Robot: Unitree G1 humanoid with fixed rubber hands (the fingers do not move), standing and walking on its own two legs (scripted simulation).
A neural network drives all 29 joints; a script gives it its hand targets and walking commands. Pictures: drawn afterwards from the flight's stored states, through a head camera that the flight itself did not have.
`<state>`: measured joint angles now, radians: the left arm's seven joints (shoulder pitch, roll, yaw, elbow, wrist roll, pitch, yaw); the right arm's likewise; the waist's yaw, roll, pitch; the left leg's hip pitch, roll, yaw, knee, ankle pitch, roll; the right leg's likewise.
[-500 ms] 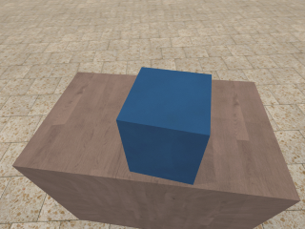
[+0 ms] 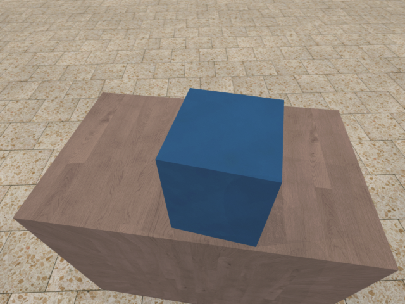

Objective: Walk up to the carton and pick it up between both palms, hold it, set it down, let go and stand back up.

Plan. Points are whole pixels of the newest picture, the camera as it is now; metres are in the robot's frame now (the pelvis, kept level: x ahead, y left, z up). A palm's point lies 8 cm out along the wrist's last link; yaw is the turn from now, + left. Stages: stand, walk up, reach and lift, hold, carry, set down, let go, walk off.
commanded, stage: stand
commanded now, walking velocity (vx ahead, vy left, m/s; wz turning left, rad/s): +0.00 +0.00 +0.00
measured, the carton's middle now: (223, 168) +0.40 -0.02 +0.05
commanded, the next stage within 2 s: none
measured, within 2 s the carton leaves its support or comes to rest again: neither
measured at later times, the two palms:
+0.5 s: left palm out of the picture -0.05 +0.21 -0.15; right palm out of the picture -0.06 -0.19 -0.15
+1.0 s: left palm out of the picture -0.06 +0.18 -0.15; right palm out of the picture -0.06 -0.20 -0.15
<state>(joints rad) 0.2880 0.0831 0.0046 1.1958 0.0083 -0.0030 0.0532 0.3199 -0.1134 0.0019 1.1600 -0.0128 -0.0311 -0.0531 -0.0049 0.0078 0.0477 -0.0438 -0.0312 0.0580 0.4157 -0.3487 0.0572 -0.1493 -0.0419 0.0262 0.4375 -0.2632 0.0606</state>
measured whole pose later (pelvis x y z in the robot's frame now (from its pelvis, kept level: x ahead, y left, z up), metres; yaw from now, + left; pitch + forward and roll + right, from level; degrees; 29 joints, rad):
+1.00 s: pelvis -0.01 +0.00 +0.00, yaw +0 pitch -2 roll +0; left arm 0.32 0.05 -0.01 1.21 0.01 0.00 0.05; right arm 0.36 -0.11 0.00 1.16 -0.01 -0.03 -0.04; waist -0.01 0.01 0.06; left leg -0.05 -0.04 0.06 0.41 -0.33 0.06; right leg -0.16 -0.06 0.02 0.44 -0.25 0.07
